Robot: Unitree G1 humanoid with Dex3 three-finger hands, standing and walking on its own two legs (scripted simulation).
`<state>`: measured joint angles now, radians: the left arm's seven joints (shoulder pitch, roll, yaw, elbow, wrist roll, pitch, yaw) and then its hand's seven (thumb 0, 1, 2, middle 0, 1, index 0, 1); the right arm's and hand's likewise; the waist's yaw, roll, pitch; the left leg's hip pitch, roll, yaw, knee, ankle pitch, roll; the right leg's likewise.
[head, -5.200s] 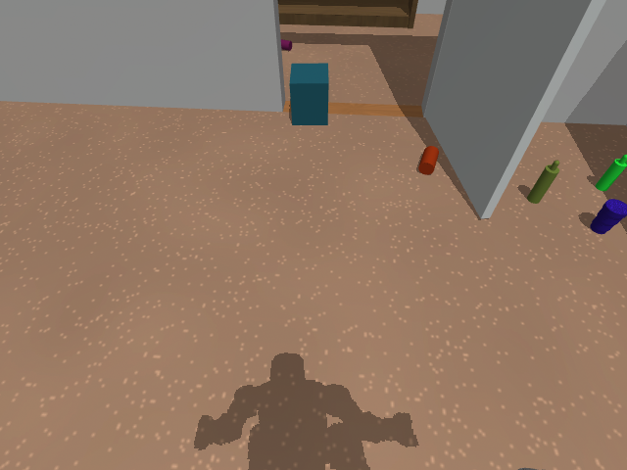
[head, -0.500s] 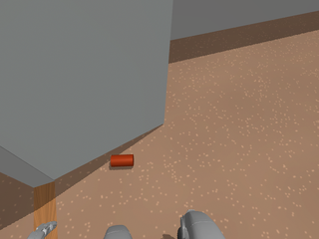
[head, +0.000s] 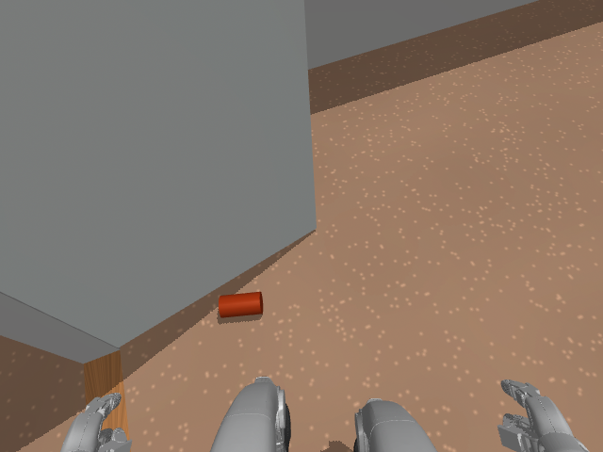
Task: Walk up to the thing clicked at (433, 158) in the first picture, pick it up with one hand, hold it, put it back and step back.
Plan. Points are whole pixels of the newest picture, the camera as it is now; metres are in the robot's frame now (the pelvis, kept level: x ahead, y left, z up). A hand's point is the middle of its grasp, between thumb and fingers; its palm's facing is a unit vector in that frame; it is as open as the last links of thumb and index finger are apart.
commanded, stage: walk up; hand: left
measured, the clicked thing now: (241, 304) +0.53 +0.27 -0.69
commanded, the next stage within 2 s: none
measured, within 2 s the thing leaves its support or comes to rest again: neither
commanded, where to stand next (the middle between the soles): +0.08 +0.02 m, yaw +3 degrees
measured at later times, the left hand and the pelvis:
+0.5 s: hand out of the picture +0.03 +0.31 -0.12, palm faces +0.07 -0.93 -0.37, open 7.4 cm; pelvis -0.04 +0.03 +0.03, yaw +3 degrees
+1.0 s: hand out of the picture +0.05 +0.30 -0.10, palm faces +0.08 -0.94 -0.34, open 7.4 cm; pelvis -0.02 +0.04 +0.05, yaw +4 degrees
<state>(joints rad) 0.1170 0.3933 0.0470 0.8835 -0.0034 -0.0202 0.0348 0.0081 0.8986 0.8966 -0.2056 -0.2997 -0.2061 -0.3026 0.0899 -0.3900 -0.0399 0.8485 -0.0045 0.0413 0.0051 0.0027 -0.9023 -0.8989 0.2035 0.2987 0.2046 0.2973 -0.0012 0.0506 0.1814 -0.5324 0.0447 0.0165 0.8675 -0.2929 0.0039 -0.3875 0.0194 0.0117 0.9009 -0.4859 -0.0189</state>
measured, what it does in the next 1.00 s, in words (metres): steps on the spot: left foot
